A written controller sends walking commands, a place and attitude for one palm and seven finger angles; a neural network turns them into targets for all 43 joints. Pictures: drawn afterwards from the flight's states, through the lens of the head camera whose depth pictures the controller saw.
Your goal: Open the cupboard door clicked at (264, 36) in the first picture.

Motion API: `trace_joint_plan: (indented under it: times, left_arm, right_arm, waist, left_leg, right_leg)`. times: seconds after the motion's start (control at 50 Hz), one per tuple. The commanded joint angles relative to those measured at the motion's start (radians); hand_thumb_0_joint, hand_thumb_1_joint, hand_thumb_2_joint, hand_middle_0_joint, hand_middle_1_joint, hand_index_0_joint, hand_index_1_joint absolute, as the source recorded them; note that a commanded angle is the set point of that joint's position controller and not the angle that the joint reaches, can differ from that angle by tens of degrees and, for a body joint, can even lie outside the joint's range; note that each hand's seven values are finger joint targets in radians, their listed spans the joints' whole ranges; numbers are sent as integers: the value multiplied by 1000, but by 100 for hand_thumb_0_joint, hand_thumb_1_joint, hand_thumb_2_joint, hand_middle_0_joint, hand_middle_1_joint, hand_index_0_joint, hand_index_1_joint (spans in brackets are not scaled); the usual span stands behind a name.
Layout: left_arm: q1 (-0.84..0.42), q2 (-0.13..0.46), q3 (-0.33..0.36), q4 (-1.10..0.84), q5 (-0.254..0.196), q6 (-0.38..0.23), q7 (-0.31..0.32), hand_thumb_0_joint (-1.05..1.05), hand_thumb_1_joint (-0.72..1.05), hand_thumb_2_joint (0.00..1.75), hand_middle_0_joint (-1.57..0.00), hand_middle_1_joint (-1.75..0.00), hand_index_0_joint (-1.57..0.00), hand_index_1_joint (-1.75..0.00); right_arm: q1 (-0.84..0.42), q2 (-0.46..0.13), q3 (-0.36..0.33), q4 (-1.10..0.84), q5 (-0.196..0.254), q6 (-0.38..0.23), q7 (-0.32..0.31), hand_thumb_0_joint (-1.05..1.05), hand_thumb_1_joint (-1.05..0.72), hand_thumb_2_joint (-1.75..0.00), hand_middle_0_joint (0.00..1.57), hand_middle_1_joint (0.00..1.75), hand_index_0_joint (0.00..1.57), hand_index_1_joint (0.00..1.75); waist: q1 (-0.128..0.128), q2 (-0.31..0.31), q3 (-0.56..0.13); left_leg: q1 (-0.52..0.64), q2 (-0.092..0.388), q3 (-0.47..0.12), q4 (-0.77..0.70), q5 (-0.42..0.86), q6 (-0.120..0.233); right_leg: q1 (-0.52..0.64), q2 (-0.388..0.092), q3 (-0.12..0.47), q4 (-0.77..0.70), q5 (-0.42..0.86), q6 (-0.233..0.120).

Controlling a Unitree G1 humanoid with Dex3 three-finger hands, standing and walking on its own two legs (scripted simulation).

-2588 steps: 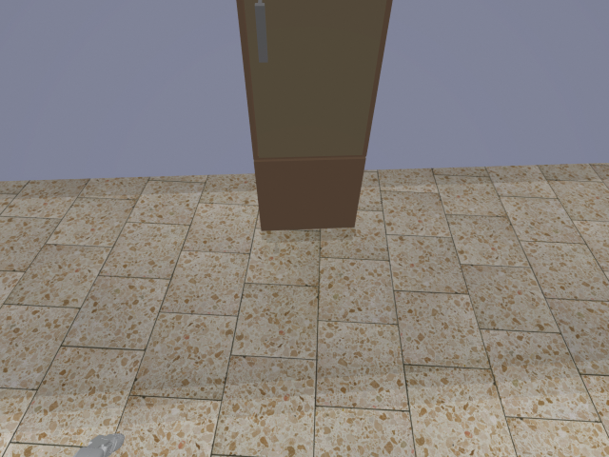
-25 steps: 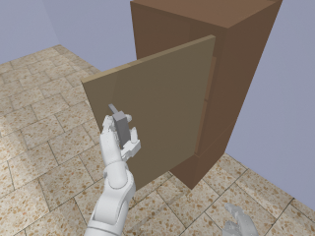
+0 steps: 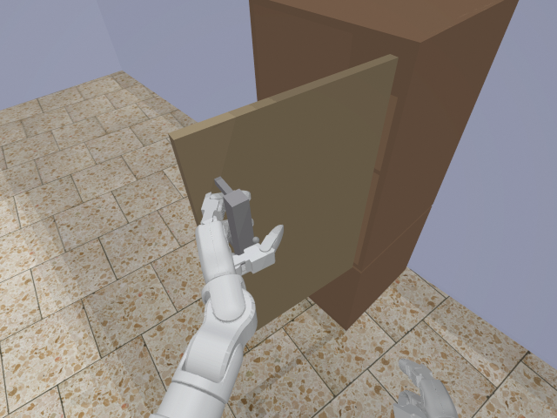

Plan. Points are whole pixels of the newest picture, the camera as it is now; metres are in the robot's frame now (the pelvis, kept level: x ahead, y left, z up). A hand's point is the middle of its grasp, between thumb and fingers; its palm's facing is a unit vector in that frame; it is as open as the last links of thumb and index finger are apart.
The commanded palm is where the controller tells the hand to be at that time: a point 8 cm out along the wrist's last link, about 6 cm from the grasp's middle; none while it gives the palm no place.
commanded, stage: open thumb and fingers to let go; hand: left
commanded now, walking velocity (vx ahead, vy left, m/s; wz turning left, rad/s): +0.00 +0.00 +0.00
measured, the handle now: (234, 223) +0.36 +0.09 +0.11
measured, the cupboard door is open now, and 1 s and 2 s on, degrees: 82 88 84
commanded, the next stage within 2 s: slide the hand sideways off the handle in 0.48 s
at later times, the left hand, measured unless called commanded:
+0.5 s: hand (258, 240) +0.33 +0.05 +0.11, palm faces +0.30 -0.95 -0.02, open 14.4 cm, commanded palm +0.28 +0.08 +0.10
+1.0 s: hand (270, 266) +0.29 +0.03 +0.11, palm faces -0.14 -0.99 +0.01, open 15.9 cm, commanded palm +0.26 +0.10 +0.10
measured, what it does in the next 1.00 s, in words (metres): stands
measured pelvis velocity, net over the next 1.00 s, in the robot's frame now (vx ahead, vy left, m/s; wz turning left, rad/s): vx -0.02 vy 0.01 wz -0.04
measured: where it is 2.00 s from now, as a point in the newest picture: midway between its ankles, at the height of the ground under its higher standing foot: outside the picture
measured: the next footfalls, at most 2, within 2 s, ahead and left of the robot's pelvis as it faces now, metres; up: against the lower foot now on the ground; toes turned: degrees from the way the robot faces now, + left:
none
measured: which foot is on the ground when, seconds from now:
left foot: down 0.00-1.00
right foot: down 0.00-1.00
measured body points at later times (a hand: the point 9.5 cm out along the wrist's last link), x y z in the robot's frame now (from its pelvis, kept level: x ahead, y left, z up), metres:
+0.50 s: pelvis -0.01 +0.02 +0.00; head -0.01 +0.01 +0.45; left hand +0.31 +0.10 +0.11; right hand +0.16 -0.19 -0.11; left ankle +0.01 +0.13 -0.73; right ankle +0.00 -0.09 -0.73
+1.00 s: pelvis -0.02 +0.01 +0.00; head -0.04 -0.01 +0.45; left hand +0.29 +0.09 +0.11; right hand +0.15 -0.20 -0.09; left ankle +0.01 +0.13 -0.73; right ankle +0.00 -0.09 -0.73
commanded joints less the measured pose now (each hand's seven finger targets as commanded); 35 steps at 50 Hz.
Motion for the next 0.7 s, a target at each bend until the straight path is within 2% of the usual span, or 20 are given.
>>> trace_joint_plan:
  times: [0.0,0.04,0.08,0.16,0.18,0.24,0.36,0.44,0.5,0.56,0.58,0.6,0.64,0.68]
  left_arm:
    - [-391,-80,-19,-166,33,-67,11,0,-36,36,-31,-122,-31,-122]
    - [-391,-100,-33,-145,39,-65,18,0,-50,30,-30,-120,-30,-120]
    - [-424,-124,-52,-129,44,-62,25,0,-50,30,-30,-120,-30,-120]
    - [-385,-122,-35,-136,32,-60,32,0,-50,30,-27,-100,-27,-100]
    - [-387,-121,-35,-151,29,-60,33,0,-50,30,-26,-95,-26,-95]
    - [-400,-130,-41,-133,30,-54,39,0,-50,30,-23,-80,-23,-80]
    - [-385,-163,-71,-153,49,-47,60,0,-50,30,-18,-50,-18,-50]
    - [-392,-180,-91,-154,58,-38,66,0,-50,30,-15,-30,-15,-30]
    - [-400,-192,-107,-171,58,-34,70,0,-50,30,-15,-30,-15,-30]
    - [-413,-169,-88,-173,54,-33,72,0,-50,30,-15,-30,-15,-30]
    - [-357,-103,-304,-181,129,-78,-152,0,-50,30,-15,-30,-15,-30]
    - [-421,-30,-229,-243,87,-136,-266,0,-50,30,-15,-30,-15,-30]
    - [-436,33,-208,-272,50,-200,-395,0,-50,30,-15,-30,-15,-30]
    - [-455,52,-199,-236,-12,-221,-514,0,-50,30,-15,-30,-15,-30]
  right_arm:
    - [-133,-71,-24,-144,-4,-50,-8,0,-90,-90,20,30,20,30]
    - [-132,-72,-24,-143,-3,-48,-3,0,-90,-90,20,30,20,30]
    - [-127,-73,-27,-139,-3,-49,2,0,-90,-90,20,30,20,30]
    - [-124,-73,-31,-152,-4,-44,10,0,-90,-90,20,30,20,30]
    - [-125,-73,-32,-154,-4,-42,11,0,-90,-90,20,30,20,30]
    - [-128,-73,-28,-146,-1,-34,14,0,-90,-90,20,30,20,30]
    - [-132,-72,-34,-148,-5,-38,30,0,-90,-90,20,30,20,30]
    - [-133,-71,-33,-142,-4,-42,36,0,-90,-90,20,30,20,30]
    - [-133,-70,-34,-144,-5,-48,39,0,-90,-90,20,30,20,30]
    - [-137,-70,-32,-138,-4,-49,35,0,-90,-90,20,30,20,30]
    - [-30,-101,-32,-126,2,-31,37,0,-90,-90,20,30,20,30]
    - [-30,-102,-36,-164,13,-37,22,0,-90,-90,20,30,20,30]
    - [-35,-98,-26,-187,20,-47,2,0,-90,-90,20,30,20,30]
    - [-44,-96,-5,-201,35,-67,-13,0,-90,-90,20,30,20,30]
  waist:
    - [-10,-128,-183]
    - [-6,-107,-196]
    - [-14,-108,-206]
    - [10,-130,-253]
    - [9,-132,-261]
    - [3,-120,-216]
    - [9,-102,-231]
    - [2,-101,-219]
    - [0,-109,-229]
    - [-1,-130,-228]
    - [-85,-198,-166]
    - [-61,-164,-250]
    - [-44,-72,-306]
    - [-57,-62,-261]
  left_leg:
    - [60,-38,-5,-33,152,34]
    - [62,-33,-10,-39,157,31]
    - [61,-27,-14,-39,170,30]
    - [54,-23,-13,-45,203,26]
    - [55,-22,-10,-41,215,26]
    - [45,-17,-13,-45,202,23]
    - [43,-12,-16,-36,199,20]
    - [39,-7,-23,-28,191,18]
    - [35,-8,-24,-18,190,19]
    - [32,-12,-26,-20,165,20]
    - [60,-13,-28,-33,200,40]
    - [63,-22,-20,-24,227,47]
    - [92,-33,-13,-14,242,51]
    - [85,-38,-21,-19,179,52]
  right_leg:
    - [-3,-26,98,-154,127,16]
    - [-7,-17,80,-131,129,8]
    - [-17,-11,67,-109,146,5]
    - [17,-1,56,-83,187,1]
    - [23,-2,57,-81,205,1]
    - [4,-2,53,-86,179,-1]
    - [-13,5,44,-68,154,-8]
    - [-37,7,38,-58,140,-9]
    - [-43,9,37,-49,140,-9]
    - [-44,7,43,-63,107,-6]
    - [-66,1,81,-48,204,-2]
    - [-28,2,77,-29,270,-3]
    - [3,-4,85,-12,320,-5]
    - [-21,-2,79,-31,255,-5]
